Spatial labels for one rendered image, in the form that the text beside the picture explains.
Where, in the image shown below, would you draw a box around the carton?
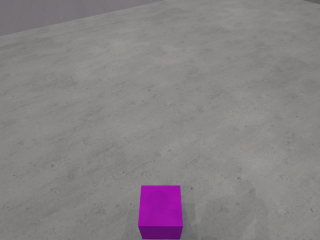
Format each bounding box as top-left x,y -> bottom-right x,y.
138,185 -> 183,240

